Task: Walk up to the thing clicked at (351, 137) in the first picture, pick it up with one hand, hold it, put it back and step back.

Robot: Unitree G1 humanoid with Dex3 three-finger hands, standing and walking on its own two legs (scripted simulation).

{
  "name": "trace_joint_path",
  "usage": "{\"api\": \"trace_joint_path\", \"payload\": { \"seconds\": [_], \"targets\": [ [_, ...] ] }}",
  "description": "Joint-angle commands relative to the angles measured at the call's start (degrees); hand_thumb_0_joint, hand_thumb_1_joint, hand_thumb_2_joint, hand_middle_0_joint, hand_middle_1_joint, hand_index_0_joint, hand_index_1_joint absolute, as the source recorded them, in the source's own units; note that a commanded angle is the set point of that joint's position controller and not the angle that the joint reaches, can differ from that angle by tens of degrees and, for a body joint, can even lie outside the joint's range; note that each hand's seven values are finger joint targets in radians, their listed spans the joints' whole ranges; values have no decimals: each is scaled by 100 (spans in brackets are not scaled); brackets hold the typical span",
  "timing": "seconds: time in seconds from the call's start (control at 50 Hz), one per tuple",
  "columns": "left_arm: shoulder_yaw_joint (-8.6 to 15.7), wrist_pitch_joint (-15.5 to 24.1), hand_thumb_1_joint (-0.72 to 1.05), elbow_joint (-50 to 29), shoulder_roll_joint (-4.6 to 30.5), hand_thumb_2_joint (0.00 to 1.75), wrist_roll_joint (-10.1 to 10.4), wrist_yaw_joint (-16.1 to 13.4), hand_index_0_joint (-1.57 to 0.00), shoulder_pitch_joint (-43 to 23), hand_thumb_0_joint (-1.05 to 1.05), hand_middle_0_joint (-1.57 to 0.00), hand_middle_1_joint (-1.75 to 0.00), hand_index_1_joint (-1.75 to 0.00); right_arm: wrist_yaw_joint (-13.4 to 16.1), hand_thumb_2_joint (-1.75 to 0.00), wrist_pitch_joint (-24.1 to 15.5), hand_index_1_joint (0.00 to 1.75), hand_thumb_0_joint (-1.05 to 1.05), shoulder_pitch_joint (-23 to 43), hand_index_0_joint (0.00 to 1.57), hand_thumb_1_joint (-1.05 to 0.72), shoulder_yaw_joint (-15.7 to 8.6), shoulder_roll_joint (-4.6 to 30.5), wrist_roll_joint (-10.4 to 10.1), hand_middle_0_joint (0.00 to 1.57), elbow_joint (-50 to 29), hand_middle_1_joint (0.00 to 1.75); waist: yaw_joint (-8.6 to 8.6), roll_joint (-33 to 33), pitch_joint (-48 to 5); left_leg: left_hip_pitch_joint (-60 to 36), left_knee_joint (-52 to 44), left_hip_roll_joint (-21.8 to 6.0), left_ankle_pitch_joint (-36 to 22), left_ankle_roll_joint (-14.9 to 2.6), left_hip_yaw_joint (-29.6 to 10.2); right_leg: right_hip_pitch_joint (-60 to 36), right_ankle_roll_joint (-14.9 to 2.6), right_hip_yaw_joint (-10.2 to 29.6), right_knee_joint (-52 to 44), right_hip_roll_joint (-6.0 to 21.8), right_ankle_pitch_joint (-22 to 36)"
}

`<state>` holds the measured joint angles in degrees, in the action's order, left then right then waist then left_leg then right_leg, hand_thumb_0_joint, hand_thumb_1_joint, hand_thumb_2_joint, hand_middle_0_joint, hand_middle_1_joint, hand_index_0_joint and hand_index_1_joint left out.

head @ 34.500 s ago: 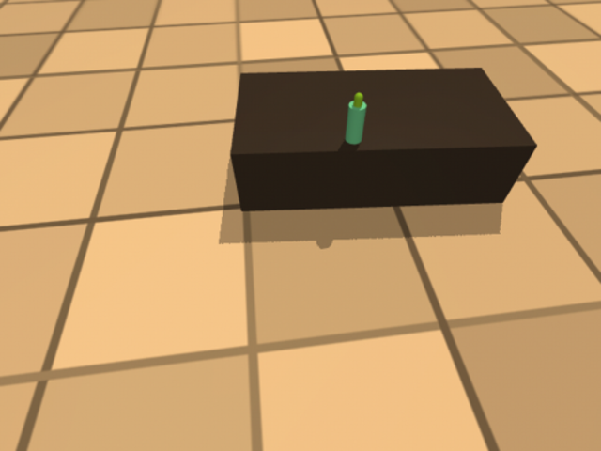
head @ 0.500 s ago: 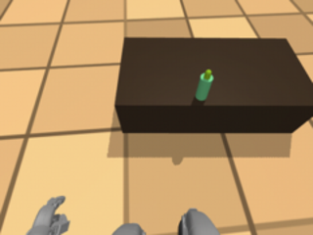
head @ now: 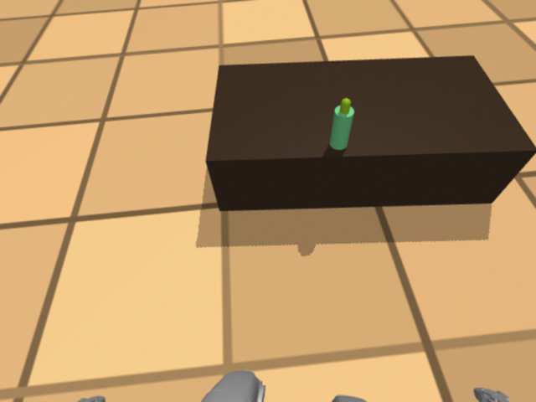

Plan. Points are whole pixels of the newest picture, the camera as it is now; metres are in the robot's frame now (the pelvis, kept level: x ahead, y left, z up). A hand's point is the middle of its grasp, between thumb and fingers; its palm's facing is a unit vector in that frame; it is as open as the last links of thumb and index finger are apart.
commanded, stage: step back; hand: right
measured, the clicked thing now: (342, 123) +1.02 -0.16 -0.33
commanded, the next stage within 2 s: stand in 1.00 s
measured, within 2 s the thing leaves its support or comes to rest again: neither
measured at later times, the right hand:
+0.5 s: hand out of the picture +0.05 -0.26 -0.14, palm faces -0.08 +0.92 -0.38, open 7.4 cm
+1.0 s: hand out of the picture +0.11 -0.24 -0.14, palm faces -0.04 +0.94 -0.34, open 7.4 cm
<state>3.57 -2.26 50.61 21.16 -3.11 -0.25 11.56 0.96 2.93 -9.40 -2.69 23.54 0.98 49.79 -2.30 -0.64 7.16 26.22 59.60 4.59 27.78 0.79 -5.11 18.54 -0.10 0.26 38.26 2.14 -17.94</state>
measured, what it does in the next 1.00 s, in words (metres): steps on the spot: left foot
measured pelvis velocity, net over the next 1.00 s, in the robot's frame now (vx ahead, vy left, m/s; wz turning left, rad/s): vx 0.00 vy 0.01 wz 0.02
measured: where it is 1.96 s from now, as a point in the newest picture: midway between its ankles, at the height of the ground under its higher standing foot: outside the picture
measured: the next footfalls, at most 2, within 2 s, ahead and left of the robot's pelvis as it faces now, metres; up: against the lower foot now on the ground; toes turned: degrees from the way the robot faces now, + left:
left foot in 0.08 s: +0.03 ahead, +0.13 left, +0.00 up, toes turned +2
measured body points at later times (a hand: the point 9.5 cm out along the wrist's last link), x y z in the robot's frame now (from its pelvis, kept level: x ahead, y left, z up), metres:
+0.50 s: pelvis -0.04 +0.01 +0.01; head -0.03 +0.01 +0.46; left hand -0.01 +0.32 -0.12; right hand +0.05 -0.30 -0.11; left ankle -0.03 +0.12 -0.71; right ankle -0.04 -0.13 -0.72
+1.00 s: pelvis +0.00 +0.01 +0.01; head +0.02 +0.01 +0.46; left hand +0.10 +0.32 -0.11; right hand +0.11 -0.29 -0.12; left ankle -0.01 +0.13 -0.72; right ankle -0.02 -0.12 -0.72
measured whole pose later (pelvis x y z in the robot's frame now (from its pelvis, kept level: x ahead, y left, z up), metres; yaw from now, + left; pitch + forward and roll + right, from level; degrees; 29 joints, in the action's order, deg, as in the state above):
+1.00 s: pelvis +0.00 +0.01 +0.01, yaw +1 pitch -2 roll +0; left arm 1.9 1.5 59.7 21.1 -0.9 0.1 4.5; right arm 0.0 -1.5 -5.6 -1.9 19.2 1.3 60.9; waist -0.8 -0.1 3.7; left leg 11.2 31.3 -0.3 18.1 -0.2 0.5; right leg 10.1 0.7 -1.1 30.8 1.4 -18.7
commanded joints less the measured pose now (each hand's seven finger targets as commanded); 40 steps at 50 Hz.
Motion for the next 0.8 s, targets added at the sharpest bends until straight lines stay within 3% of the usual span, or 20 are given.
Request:
{"api": "trace_joint_path", "payload": {
  "seconds": [0.0,0.04,0.06,0.08,0.1,0.16,0.24,0.3,0.32,0.34,0.36,0.38,0.44,0.5,0.52,0.56,0.58,0.66,0.72,0.78],
  "targets": [
    [478,188,90,-552,1652,90,-1,-99,-20,-334,0,-20,-30,-30,-19,-90,-248,30,0,80,20,-90,-291,915,77,20,-280,30,-94,1201,-762,-288,-1985,-320,336,-26,496,-802,-1072,1394,-1233,1234,-409],
    [377,132,90,-502,1544,90,65,-42,-20,-391,0,-20,-30,-30,-13,-90,-345,30,0,-373,20,-90,-338,828,86,20,74,30,152,919,-863,-1542,-3807,-213,-605,-175,606,-282,-796,1030,-670,1006,-319],
    [241,116,90,-432,1189,90,93,-24,-20,-79,0,-20,-30,-30,6,-90,-393,30,0,-406,20,-90,-391,949,148,20,160,30,93,222,-985,-2306,-4052,-666,-305,-307,-369,509,-519,762,-31,724,-491],
    [99,140,90,-471,843,90,207,3,-20,-164,0,-20,-30,-30,-1,-90,-429,30,0,-137,20,-90,-422,1419,165,20,52,30,131,-1107,-806,-2030,-4700,-2026,1322,-873,-2548,1481,-93,112,619,-48,-1197],
    [317,148,90,-355,1439,90,160,-50,-20,-685,0,-20,-30,-30,-32,-90,-433,30,0,62,20,-90,-486,1871,145,20,5,30,368,-821,-427,-470,-4946,-2558,2069,-1477,-3059,758,-31,413,1256,82,-1608],
    [244,191,90,-62,1228,90,257,72,-20,-272,0,-20,-30,-30,-11,-90,-574,30,0,506,20,-90,-276,1177,173,20,28,30,0,-505,-325,-838,-4387,-1657,511,-914,-1340,442,-128,507,1179,46,-668],
    [282,266,90,106,1171,90,166,135,-20,-258,0,-20,-30,-30,-93,-90,-478,30,0,293,20,-90,-381,1253,220,20,145,30,217,-970,-283,-579,-4454,-1607,1064,-890,-1095,-315,-65,-46,-51,-157,-978],
    [292,392,90,386,1098,90,111,60,-20,209,0,-20,-30,-30,-119,-90,-372,30,0,304,20,-90,-317,1008,122,20,126,30,-48,-460,-509,-305,-3648,-1284,523,-555,-493,-1560,-231,-83,-1702,-281,-116],
    [373,434,90,413,1371,90,44,21,-20,279,0,-20,-30,-30,-129,-90,-385,30,0,313,20,-90,-264,797,77,20,58,30,-106,170,-597,372,-3054,-898,437,-268,-232,-1932,-448,964,-1797,206,-745],
    [422,438,90,449,1710,90,47,22,-20,406,0,-20,-30,-30,-108,-90,-377,30,0,433,20,-90,-258,733,79,20,37,30,-190,809,-429,611,-2091,-392,604,-127,169,-1379,-841,2341,-2488,1061,-2674],
    [446,474,90,270,1875,90,10,22,-20,-81,0,-20,-30,-30,-101,-90,-385,30,0,365,20,-90,-310,854,95,20,117,30,-48,931,-117,368,-1235,-418,287,-70,147,-689,-1216,2904,-2817,1759,-3198],
    [433,518,90,148,1715,90,61,6,-20,-288,0,-20,-30,-30,-116,-90,-427,30,0,171,20,-90,-322,926,83,20,164,30,56,491,8,419,-1232,-585,62,-73,-73,-757,-1284,2739,-2593,1745,-2492],
    [350,562,90,190,1537,90,83,-6,-20,-359,0,-20,-30,-30,-147,-90,-525,30,0,66,20,-90,-279,774,66,20,277,30,113,779,-317,-220,-1930,-699,-202,-98,159,-676,-1033,1688,-2257,1367,-734],
    [190,463,90,127,1321,90,120,56,-20,-596,0,-20,-30,-30,-136,-90,-584,30,0,-328,20,-90,-331,689,88,20,515,30,387,754,-711,-1904,-3397,-394,-1206,-144,514,50,-632,675,-1365,811,374],
    [101,446,90,152,1146,90,140,67,-20,-479,0,-20,-30,-30,-103,-90,-607,30,0,-323,20,-90,-369,751,104,20,512,30,390,448,-775,-2348,-3647,-611,-1448,-182,181,314,-484,404,-933,605,628],
    [89,363,90,214,1083,90,248,53,-20,-493,0,-20,-30,-30,-79,-90,-616,30,0,-99,20,-90,-435,1388,123,20,445,30,288,-662,-690,-1604,-4506,-2127,400,-994,-1958,462,-138,-102,67,-94,-1036],
    [144,363,90,270,1250,90,211,43,-20,-445,0,-20,-30,-30,-84,-90,-605,30,0,57,20,-90,-451,1432,100,20,427,30,271,-518,-593,-1394,-4500,-2278,366,-1260,-2043,269,-144,98,378,-3,-1198],
    [114,435,90,443,1100,90,252,23,-20,-244,0,-20,-30,-30,-59,-90,-641,30,0,274,20,-90,-362,1171,131,20,460,30,148,-1003,-618,-1718,-3955,-1833,-2032,-941,-1037,127,-170,119,-256,94,-781],
    [160,542,90,675,1130,90,179,-41,-20,-68,0,-20,-30,-30,-60,-90,-551,30,0,551,20,-90,-245,849,-29,20,409,30,-32,-481,-1112,-1297,-3097,-1349,-3543,-417,-191,-1442,-159,182,-1539,122,1304],
    [193,530,90,553,1588,90,178,-23,-20,-524,0,-20,-30,-30,-40,-90,-512,30,0,369,20,-90,-205,717,-9,20,529,30,226,291,-967,-1151,-2921,-769,-1396,-134,335,-1143,-682,1169,-1453,1006,1052]
  ]
}}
